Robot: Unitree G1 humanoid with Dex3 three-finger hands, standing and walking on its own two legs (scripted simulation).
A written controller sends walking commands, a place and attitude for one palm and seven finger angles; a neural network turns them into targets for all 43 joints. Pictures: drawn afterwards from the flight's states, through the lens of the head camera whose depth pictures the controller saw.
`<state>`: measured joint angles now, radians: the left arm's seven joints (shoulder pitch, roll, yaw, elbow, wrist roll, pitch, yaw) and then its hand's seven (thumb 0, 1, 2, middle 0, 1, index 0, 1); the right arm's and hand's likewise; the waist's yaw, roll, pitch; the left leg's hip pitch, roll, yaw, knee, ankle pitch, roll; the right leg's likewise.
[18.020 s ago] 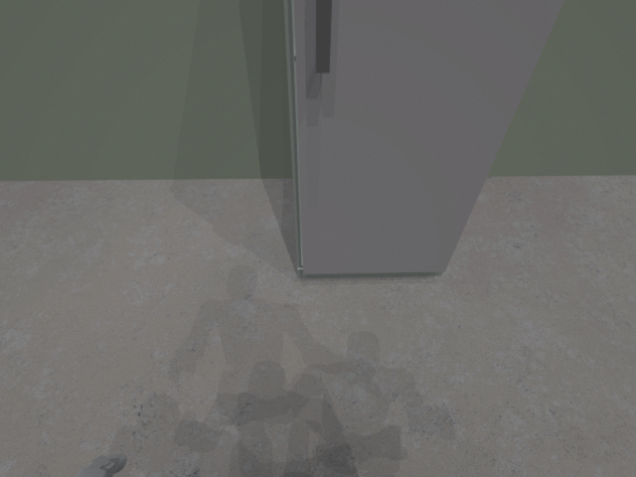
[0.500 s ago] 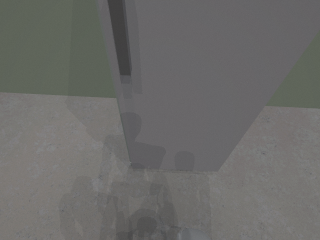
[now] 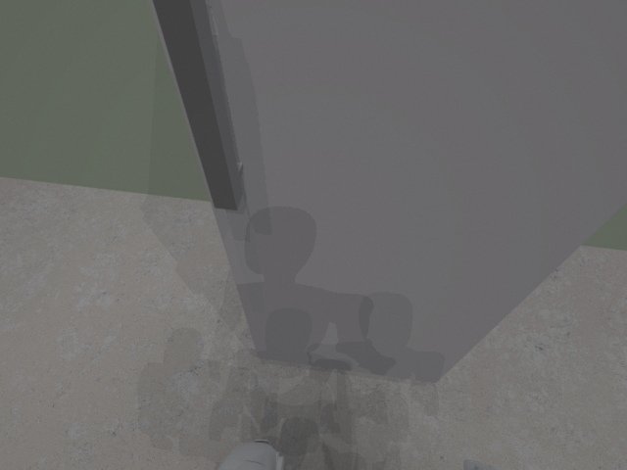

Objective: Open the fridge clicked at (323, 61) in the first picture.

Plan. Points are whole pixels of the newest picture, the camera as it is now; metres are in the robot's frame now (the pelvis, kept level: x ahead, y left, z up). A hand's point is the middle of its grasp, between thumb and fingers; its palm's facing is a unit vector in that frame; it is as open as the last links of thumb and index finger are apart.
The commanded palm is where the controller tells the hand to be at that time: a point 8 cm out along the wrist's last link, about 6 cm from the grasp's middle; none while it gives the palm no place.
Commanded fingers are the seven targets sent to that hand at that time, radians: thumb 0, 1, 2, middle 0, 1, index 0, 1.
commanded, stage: come to a stop and stand still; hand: left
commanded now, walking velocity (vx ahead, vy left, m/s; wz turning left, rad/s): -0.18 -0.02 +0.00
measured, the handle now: (214, 97) +0.41 +0.15 +0.24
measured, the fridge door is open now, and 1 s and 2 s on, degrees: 0 0 0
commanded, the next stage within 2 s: none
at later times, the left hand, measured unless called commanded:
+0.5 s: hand out of the picture +0.00 +0.19 -0.18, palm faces -0.02 -0.96 -0.26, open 7.4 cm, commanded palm none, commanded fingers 0.00 0.90 0.90 -0.20 -0.30 -0.20 -0.30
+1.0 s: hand out of the picture -0.10 +0.21 -0.18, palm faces +0.03 -0.97 -0.24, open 7.4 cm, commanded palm none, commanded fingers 0.00 0.90 0.90 -0.20 -0.30 -0.20 -0.30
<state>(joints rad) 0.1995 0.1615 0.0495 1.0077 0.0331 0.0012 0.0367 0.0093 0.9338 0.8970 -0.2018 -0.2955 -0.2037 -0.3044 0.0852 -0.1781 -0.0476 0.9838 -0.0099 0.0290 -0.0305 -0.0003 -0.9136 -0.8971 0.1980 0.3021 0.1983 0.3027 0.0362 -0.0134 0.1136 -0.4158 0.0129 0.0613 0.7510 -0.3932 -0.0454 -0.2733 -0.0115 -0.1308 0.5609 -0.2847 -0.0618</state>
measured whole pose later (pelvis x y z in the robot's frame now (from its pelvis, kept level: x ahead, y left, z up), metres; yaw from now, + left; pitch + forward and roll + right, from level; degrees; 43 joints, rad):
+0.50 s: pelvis -0.05 +0.00 -0.01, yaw -1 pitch -1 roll +0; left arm 0.26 0.18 0.02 0.96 0.03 0.01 0.05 0.01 0.91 0.90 -0.20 -0.29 -0.20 -0.30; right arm 0.20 -0.19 -0.06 0.92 -0.01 0.03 -0.01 0.00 -0.91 -0.90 0.21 0.30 0.21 0.30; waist -0.02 0.03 0.08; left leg -0.43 0.05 0.08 0.64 -0.19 0.02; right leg -0.22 -0.04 -0.02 0.67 -0.43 0.03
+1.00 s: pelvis -0.09 +0.01 -0.01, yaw +1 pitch -2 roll -2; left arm 0.39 0.21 0.02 0.99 0.03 0.02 0.03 0.01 0.91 0.90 -0.20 -0.30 -0.20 -0.30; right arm 0.36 -0.17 -0.02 1.00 -0.02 0.03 0.00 0.01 -0.91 -0.90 0.20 0.30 0.20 0.30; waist -0.02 0.01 0.00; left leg -0.42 0.01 0.02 0.54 -0.14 0.03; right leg -0.22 -0.01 0.00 0.60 -0.37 0.00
